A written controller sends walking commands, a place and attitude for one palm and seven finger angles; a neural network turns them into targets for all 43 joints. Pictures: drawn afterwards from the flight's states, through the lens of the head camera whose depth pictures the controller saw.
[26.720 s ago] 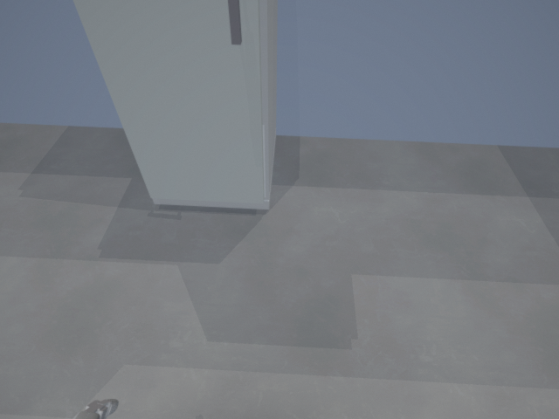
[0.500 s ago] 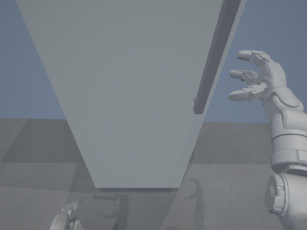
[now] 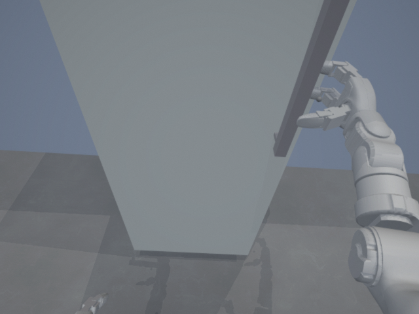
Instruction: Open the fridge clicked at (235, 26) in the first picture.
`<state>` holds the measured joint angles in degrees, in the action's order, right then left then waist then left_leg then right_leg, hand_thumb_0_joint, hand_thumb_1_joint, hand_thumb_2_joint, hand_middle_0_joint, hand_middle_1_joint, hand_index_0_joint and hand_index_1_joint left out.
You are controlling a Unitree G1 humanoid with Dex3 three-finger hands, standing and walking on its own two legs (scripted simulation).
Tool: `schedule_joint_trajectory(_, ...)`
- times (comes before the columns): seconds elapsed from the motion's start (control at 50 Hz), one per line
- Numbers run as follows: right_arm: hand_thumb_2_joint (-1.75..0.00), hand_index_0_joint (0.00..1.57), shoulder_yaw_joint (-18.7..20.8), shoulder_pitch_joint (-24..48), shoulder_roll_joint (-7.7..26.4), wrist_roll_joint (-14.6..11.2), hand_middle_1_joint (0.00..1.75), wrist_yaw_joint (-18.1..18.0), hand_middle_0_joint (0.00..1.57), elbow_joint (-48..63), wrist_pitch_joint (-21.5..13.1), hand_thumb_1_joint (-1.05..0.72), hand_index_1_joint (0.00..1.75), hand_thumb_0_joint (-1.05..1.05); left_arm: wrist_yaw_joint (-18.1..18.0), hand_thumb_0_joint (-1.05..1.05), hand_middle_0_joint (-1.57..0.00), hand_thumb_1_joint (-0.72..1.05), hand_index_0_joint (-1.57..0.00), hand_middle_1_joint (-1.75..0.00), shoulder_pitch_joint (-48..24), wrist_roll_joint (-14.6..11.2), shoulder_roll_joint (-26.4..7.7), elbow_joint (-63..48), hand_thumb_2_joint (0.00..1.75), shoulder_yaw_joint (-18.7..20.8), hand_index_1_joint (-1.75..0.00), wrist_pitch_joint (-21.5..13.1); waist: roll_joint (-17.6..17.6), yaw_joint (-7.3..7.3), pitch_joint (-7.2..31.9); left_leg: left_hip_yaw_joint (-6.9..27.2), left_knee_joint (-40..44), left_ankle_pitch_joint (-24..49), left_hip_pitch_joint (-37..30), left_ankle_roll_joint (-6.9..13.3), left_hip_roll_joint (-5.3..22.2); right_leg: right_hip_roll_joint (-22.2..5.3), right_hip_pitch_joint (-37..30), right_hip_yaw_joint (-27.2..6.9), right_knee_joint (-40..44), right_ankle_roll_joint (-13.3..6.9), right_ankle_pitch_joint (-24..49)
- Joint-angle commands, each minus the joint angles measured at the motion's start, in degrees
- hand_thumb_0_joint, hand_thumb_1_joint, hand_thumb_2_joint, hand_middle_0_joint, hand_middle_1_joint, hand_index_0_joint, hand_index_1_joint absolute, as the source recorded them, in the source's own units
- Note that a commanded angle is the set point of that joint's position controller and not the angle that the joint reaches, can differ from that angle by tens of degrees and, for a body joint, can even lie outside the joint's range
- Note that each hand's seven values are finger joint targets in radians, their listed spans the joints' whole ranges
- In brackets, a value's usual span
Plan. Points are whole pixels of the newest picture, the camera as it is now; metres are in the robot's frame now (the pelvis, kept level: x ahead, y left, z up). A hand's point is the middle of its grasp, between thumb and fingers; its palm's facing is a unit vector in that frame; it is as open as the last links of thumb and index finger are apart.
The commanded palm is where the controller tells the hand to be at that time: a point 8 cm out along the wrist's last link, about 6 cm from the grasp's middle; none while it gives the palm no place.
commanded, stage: feel for the door with the fingertips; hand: right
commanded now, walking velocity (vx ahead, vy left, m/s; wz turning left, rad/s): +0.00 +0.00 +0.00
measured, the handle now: (299, 83) +0.49 -0.11 +0.23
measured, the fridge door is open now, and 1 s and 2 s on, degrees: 0 0 0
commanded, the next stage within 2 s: slide the fingers in behind the handle in 0.40 s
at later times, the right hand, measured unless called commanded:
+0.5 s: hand (324, 99) +0.46 -0.15 +0.22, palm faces -0.02 +1.00 +0.01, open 13.8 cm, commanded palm +0.45 -0.20 +0.22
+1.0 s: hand (316, 101) +0.45 -0.14 +0.22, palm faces -0.05 +1.00 +0.01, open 14.0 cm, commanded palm +0.43 -0.19 +0.22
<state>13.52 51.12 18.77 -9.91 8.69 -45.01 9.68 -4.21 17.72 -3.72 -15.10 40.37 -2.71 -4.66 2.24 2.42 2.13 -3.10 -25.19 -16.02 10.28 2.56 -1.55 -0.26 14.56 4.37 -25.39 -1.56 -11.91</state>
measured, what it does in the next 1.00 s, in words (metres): stands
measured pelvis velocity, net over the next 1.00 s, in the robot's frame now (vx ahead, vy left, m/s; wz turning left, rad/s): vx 0.00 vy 0.00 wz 0.00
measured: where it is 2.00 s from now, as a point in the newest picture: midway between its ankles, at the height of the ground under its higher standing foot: outside the picture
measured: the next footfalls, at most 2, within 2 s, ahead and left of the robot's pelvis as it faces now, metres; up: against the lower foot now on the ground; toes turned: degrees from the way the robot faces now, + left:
none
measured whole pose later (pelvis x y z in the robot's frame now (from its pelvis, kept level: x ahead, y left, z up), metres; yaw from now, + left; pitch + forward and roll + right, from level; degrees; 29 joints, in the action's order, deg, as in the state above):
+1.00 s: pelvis +0.00 +0.00 +0.00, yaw +0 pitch +2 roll +0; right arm 13.0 52.6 18.4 -9.7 9.1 -49.0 6.4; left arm -3.8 19.0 -3.8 -15.7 40.6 -2.2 -6.2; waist 2.2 2.4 2.4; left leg -2.9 -25.7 -15.8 11.7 2.4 -1.7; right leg -0.4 16.1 4.4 -26.3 -1.8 -11.9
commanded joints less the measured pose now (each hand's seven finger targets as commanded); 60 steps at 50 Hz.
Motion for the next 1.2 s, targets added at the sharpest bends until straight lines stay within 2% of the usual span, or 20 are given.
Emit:
schedule_joint_trajectory(0.0, -0.30, 0.30, 3.23, 28.26, 13.49, -0.56, 1.20, 0.49, 0.30, 10.44, -4.10, 0.50, 1.20, 0.00, -0.23, 0.00, -0.20, 0.90, -0.20, -0.30, -2.40, -0.24, -7.99, -7.35, 0.90, 2.86, -0.30, -2.13, -4.92, -0.93, 16.67, 3.17, 2.98, 22.00, -0.64, -1.28, 1.03, 0.23, -10.44, -4.40, 0.84, -2.22, 13.21)
schedule_joint_trajectory(0.1, -0.30, 0.30, 4.81, 29.09, 15.86, -0.19, 1.20, 0.75, 0.30, 11.84, -4.30, 0.50, 1.20, 0.00, -0.20, 0.00, -0.20, 0.90, -0.20, -0.30, -2.00, -0.25, -8.09, -7.71, 0.90, 3.20, -0.30, -1.76, -4.35, -1.07, 17.82, 3.81, 2.83, 24.87, -2.12, -1.55, 1.29, 0.47, -10.22, -3.83, 0.49, -2.50, 14.31)
schedule_joint_trajectory(0.16, -0.30, 0.30, 2.54, 29.67, 13.74, -0.42, 1.20, 1.20, 0.30, 9.41, -4.34, 0.50, 1.20, 0.00, -0.53, 0.00, -0.20, 0.90, -0.20, -0.30, -1.47, -0.44, -8.12, -7.51, 0.90, 3.40, -0.30, -1.56, -6.17, 0.14, 15.42, 3.56, 3.46, 23.30, -0.43, -1.95, 1.28, 0.40, -9.61, -3.43, 0.25, -2.70, 12.61)
schedule_joint_trajectory(0.22, -0.30, 0.30, 3.57, 33.53, 15.93, -0.19, 1.20, 1.50, 0.30, 9.80, -5.20, 0.50, 1.20, 0.00, -0.69, 0.00, -0.20, 0.90, -0.20, -0.30, -1.11, -0.40, -8.28, -6.93, 0.90, 3.27, -0.30, -1.87, -3.49, 0.37, 17.35, 4.06, 3.30, 22.80, 0.06, -1.70, 1.21, 0.61, -10.62, -3.99, 0.07, -2.59, 12.34)
schedule_joint_trajectory(0.38, -0.30, 0.30, 0.61, 39.65, 13.30, -0.52, 1.20, 1.73, 0.30, 7.56, -7.55, 0.50, 1.20, 0.00, -0.66, 0.00, -0.20, 0.90, -0.20, -0.30, -0.15, -0.35, -8.60, -5.60, 0.90, 3.27, -0.30, -2.94, -0.79, 2.08, 17.85, 3.58, 3.25, 20.71, 3.38, -1.40, 0.83, 0.44, -12.74, -4.73, -0.69, -2.25, 12.41)
schedule_joint_trajectory(0.46, -0.30, 0.30, -0.20, 39.47, 12.12, -0.72, 1.20, 1.58, 0.30, 2.95, -8.56, 0.50, 1.20, 0.00, -0.70, 0.00, -0.20, 0.90, -0.20, -0.30, 0.79, -0.25, -8.68, -4.99, 0.90, 3.28, -0.30, -3.52, -4.49, 2.74, 16.21, 3.21, 3.51, 18.44, 4.55, -1.65, 0.74, 0.31, -11.39, -4.86, -0.65, -2.48, 10.63)
schedule_joint_trajectory(0.5, -0.30, 0.30, -0.69, 42.61, 11.80, -0.22, 1.20, 1.54, 0.30, 2.07, -9.01, 0.50, 1.20, 0.00, -0.60, 0.00, -0.20, 0.90, -0.20, -0.30, 0.75, -0.22, -8.65, -4.39, 0.90, 3.06, -0.30, -3.86, -1.28, 3.05, 16.39, 3.42, 3.37, 17.03, 6.05, -1.41, 0.83, 0.39, -11.94, -5.29, -0.62, -2.13, 9.61)
schedule_joint_trajectory(0.56, -0.30, 0.30, -0.60, 40.72, 11.24, -0.41, 1.20, 1.70, 0.30, 3.36, -10.58, 0.50, 1.20, 0.00, -0.28, 0.00, -0.20, 0.90, -0.20, -0.30, 1.43, -0.04, -8.67, -5.01, 0.90, 3.35, -0.30, -4.63, -2.27, 2.38, 19.77, 2.77, 2.48, 18.15, 5.02, -1.11, 0.60, 0.23, -13.81, -5.65, -1.10, -2.11, 12.35)
schedule_joint_trajectory(0.58, -0.30, 0.30, -0.20, 40.96, 11.54, -0.47, 1.20, 1.68, 0.30, 5.93, -11.05, 0.50, 1.20, 0.00, -0.04, 0.00, -0.20, 0.90, -0.20, -0.30, 0.85, -0.04, -8.76, -5.08, 0.90, 3.23, -0.30, -4.84, -0.02, 1.66, 20.93, 3.00, 2.16, 19.00, 4.91, -0.86, 0.57, 0.21, -15.01, -5.95, -1.11, -1.85, 13.37)
schedule_joint_trajectory(0.6, -0.30, 0.30, -1.44, 39.61, 9.41, -0.72, 1.20, 1.96, 0.30, 5.39, -10.87, 0.50, 1.20, 0.00, 0.12, 0.00, -0.20, 0.90, -0.20, -0.30, 0.50, -0.09, -8.49, -5.18, 0.90, 3.17, -0.30, -4.99, -0.15, 1.77, 20.64, 2.77, 2.18, 18.31, 5.67, -0.81, 0.47, 0.04, -15.75, -6.10, -1.05, -1.69, 13.29)
schedule_joint_trajectory(0.64, -0.30, 0.30, -1.07, 38.11, 9.28, -1.22, 1.20, 2.22, 0.30, 2.92, -10.07, 0.50, 1.20, 0.00, 0.14, 0.00, -0.20, 0.90, -0.20, -0.30, 0.67, -0.17, -8.64, -4.83, 0.90, 3.08, -0.30, -5.07, -3.51, 1.66, 17.35, 2.66, 2.75, 16.67, 5.95, -1.00, 0.30, 0.00, -12.86, -5.95, -0.49, -1.80, 10.64)
schedule_joint_trajectory(0.66, -0.30, 0.30, 1.42, 35.04, 12.12, -1.43, 1.20, 2.00, 0.30, 0.77, -9.83, 0.50, 1.20, 0.00, -0.02, 0.00, -0.20, 0.90, -0.20, -0.30, 1.11, -0.12, -8.87, -5.08, 0.90, 3.22, -0.30, -4.82, -7.05, 1.06, 16.81, 2.50, 2.98, 16.85, 4.03, -1.21, 0.34, 0.13, -10.65, -5.52, -0.33, -2.23, 10.18)
schedule_joint_trajectory(0.68, -0.30, 0.30, 3.16, 35.70, 14.41, -1.08, 1.20, 1.76, 0.30, 1.63, -9.52, 0.50, 1.20, 0.00, 0.04, 0.00, -0.20, 0.90, -0.20, -0.30, 0.33, -0.16, -9.07, -5.32, 0.90, 2.99, -0.30, -4.68, -5.83, 0.53, 16.38, 3.16, 2.79, 17.47, 3.41, -1.28, 0.60, 0.34, -9.39, -5.27, -0.06, -2.29, 9.42)
schedule_joint_trajectory(0.74, -0.30, 0.30, 0.08, 37.27, 11.54, 0.09, 1.20, 1.57, 0.30, 3.52, -9.05, 0.50, 1.20, 0.00, 0.08, 0.00, -0.20, 0.90, -0.20, -0.30, 0.00, -0.37, -8.40, -5.74, 0.90, 2.89, -0.30, -4.53, -1.90, 1.03, 15.93, 3.00, 2.87, 16.01, 5.04, -1.13, 0.71, 0.12, -10.50, -5.21, 0.05, -1.99, 8.93)
schedule_joint_trajectory(0.78, -0.30, 0.30, 2.01, 34.65, 13.27, 0.02, 1.20, 1.01, 0.30, 4.57, -8.99, 0.50, 1.20, 0.00, 0.20, 0.00, -0.20, 0.90, -0.20, -0.30, -0.07, -0.29, -8.51, -6.15, 0.90, 3.02, -0.30, -4.43, -2.89, 0.25, 16.94, 3.07, 2.88, 16.90, 3.79, -1.11, 0.61, 0.19, -10.56, -5.12, -0.15, -2.17, 9.86)
schedule_joint_trajectory(0.86, -0.30, 0.30, -0.12, 32.32, 10.30, -0.68, 1.20, 1.34, 0.30, 6.19, -7.91, 0.50, 1.20, 0.00, 0.10, 0.00, -0.20, 0.90, -0.20, -0.30, -0.67, -0.46, -8.28, -7.04, 0.90, 3.11, -0.30, -4.05, -4.00, 0.25, 16.29, 2.70, 3.11, 16.39, 3.09, -1.13, 0.56, 0.05, -10.26, -4.76, 0.27, -2.22, 9.73)
schedule_joint_trajectory(0.92, -0.30, 0.30, 1.58, 33.98, 11.93, -0.49, 1.20, 0.55, 0.30, 10.63, -7.57, 0.50, 1.20, 0.00, 0.13, 0.00, -0.20, 0.90, -0.20, -0.30, -1.28, -0.34, -8.10, -7.27, 0.90, 3.12, -0.30, -3.99, -3.05, -0.17, 18.84, 3.05, 2.90, 17.61, 2.40, -1.05, 0.49, 0.00, -12.06, -5.11, 0.28, -2.09, 11.07)
schedule_joint_trajectory(1.08, -0.30, 0.30, 1.40, 32.26, 11.10, -0.04, 1.20, -1.19, 0.30, 13.35, -5.47, 0.50, 1.20, 0.00, 0.08, 0.00, -0.20, 0.90, -0.20, -0.30, -2.65, -0.19, -7.75, -7.35, 0.90, 3.02, -0.30, -2.89, -2.53, -0.50, 18.27, 2.98, 3.09, 19.69, 1.27, -1.07, 0.54, 0.08, -12.25, -4.78, 0.29, -2.10, 12.93)
schedule_joint_trajectory(1.14, -0.30, 0.30, -0.36, 31.60, 8.63, -0.20, 1.20, -1.17, 0.30, 11.13, -4.14, 0.50, 1.20, 0.00, 0.00, 0.00, -0.20, 0.90, -0.20, -0.30, -2.97, -0.29, -7.42, -7.15, 0.90, 2.80, -0.30, -2.42, -3.80, -0.02, 15.66, 2.87, 3.57, 18.21, 2.41, -1.13, 0.43, 0.00, -11.22, -4.71, 0.67, -2.03, 11.11)
schedule_joint_trajectory(1.18, -0.30, 0.30, 1.17, 32.06, 10.51, -0.25, 1.20, -1.39, 0.30, 10.86, -4.12, 0.50, 1.20, 0.00, -0.20, 0.00, -0.20, 0.90, -0.20, -0.30, -2.88, -0.12, -7.70, -7.18, 0.90, 2.91, -0.30, -2.21, -4.17, -0.13, 16.40, 3.16, 3.60, 18.77, 1.69, -1.24, 0.61, 0.20, -10.91, -4.63, 0.56, -2.24, 11.19)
